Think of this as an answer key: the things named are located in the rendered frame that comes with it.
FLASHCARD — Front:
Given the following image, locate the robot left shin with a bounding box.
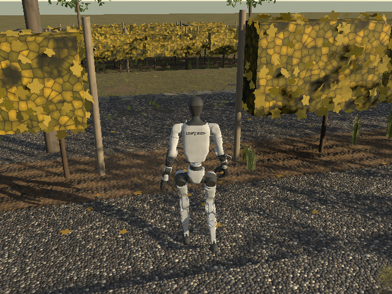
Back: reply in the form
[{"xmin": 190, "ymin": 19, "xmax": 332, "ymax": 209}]
[{"xmin": 179, "ymin": 198, "xmax": 189, "ymax": 237}]

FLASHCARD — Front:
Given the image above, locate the left robot forearm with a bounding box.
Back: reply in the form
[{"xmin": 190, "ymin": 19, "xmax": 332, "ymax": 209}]
[{"xmin": 162, "ymin": 149, "xmax": 174, "ymax": 181}]

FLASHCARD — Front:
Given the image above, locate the right robot hand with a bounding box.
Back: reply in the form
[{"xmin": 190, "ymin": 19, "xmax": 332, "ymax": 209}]
[{"xmin": 214, "ymin": 166, "xmax": 228, "ymax": 178}]

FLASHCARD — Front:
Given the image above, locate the robot torso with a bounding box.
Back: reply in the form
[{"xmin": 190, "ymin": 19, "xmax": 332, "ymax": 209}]
[{"xmin": 182, "ymin": 120, "xmax": 210, "ymax": 184}]

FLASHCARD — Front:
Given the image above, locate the left robot hand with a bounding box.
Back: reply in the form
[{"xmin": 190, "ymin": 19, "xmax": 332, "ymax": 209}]
[{"xmin": 160, "ymin": 180, "xmax": 175, "ymax": 198}]

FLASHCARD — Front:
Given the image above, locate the robot left upper arm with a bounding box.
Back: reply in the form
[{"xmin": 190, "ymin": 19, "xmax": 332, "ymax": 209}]
[{"xmin": 168, "ymin": 123, "xmax": 183, "ymax": 158}]

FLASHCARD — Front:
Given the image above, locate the right robot forearm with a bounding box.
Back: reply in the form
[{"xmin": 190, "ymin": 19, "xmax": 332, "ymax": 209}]
[{"xmin": 218, "ymin": 147, "xmax": 228, "ymax": 169}]

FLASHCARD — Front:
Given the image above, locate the robot right upper arm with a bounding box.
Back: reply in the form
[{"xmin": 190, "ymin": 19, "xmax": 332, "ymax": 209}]
[{"xmin": 208, "ymin": 123, "xmax": 224, "ymax": 156}]

